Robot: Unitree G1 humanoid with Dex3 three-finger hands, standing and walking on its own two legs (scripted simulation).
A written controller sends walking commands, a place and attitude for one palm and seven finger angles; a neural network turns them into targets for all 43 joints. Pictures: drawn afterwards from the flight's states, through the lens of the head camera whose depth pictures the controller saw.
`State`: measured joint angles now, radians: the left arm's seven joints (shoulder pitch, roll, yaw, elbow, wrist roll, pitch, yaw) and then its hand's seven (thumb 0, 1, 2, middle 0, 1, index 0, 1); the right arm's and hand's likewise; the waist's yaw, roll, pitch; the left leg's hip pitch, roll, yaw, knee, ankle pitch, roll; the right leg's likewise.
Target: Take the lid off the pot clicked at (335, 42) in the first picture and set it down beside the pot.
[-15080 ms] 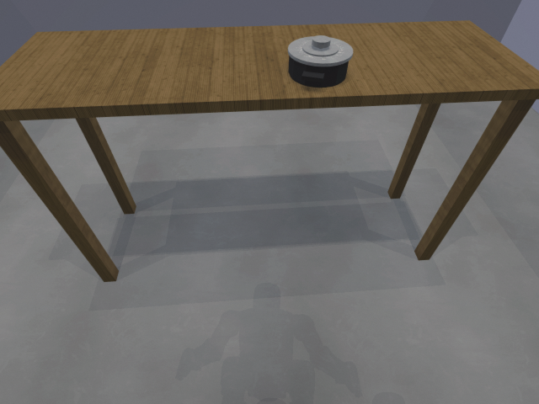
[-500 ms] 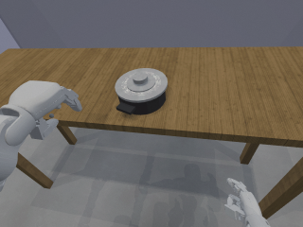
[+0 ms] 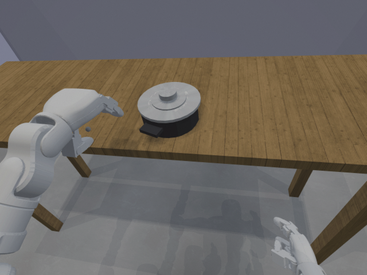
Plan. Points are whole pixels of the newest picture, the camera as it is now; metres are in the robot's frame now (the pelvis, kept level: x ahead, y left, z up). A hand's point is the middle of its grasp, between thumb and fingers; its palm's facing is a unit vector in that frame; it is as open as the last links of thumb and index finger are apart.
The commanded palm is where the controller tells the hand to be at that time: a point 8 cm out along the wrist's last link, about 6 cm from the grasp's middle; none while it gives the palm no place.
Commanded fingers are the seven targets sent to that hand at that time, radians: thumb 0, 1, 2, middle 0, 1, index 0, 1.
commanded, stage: move the open hand above the knob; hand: left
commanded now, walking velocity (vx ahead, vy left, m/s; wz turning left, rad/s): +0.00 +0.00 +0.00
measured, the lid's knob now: (167, 93) +0.50 +0.10 +0.15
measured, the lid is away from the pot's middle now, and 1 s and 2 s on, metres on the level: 0.00 0.00 0.00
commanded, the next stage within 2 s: none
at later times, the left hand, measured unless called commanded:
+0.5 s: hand (103, 91) +0.39 +0.20 +0.24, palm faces -0.03 -0.05 -1.00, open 10.0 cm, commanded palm +0.35 +0.18 +0.28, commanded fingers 0.00 -0.38 1.67 -0.87 -0.08 -0.87 -0.08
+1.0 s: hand (141, 89) +0.42 +0.13 +0.22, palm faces -0.08 +0.06 -0.99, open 9.9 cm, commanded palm +0.40 +0.15 +0.28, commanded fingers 0.00 -0.38 1.67 -0.87 -0.08 -0.87 -0.08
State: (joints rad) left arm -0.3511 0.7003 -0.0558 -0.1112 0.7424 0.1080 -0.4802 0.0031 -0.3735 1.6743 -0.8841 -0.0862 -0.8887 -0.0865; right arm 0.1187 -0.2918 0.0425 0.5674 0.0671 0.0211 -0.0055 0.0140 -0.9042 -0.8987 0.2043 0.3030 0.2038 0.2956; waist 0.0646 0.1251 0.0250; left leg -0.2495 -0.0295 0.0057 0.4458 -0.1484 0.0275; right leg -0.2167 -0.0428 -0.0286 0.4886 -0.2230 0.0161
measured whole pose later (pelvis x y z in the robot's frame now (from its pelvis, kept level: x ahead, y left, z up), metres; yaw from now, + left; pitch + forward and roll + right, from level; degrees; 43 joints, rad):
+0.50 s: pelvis +0.02 -0.01 +0.00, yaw -1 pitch -1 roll +1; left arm -0.57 0.66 -0.06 0.08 0.77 0.25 -0.47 0.00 -0.37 1.66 -0.88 -0.08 -0.89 -0.09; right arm 0.12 -0.30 0.04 0.57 0.08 0.09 0.03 0.01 -0.91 -0.90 0.20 0.30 0.20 0.30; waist 0.04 0.13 -0.01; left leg -0.25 -0.01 0.01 0.43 -0.17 0.01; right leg -0.22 -0.02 -0.02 0.47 -0.24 0.00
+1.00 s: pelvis +0.03 -0.01 +0.00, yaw -1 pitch -1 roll +1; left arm -0.71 0.61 -0.29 0.08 0.79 0.22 -0.48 0.00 -0.37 1.66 -0.89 -0.09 -0.89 -0.09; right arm 0.10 -0.28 0.05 0.59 0.07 0.06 0.00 0.01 -0.91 -0.90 0.20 0.30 0.20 0.30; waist 0.02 0.11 0.02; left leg -0.22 -0.02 0.01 0.43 -0.19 0.02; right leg -0.20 -0.04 -0.02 0.49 -0.27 0.01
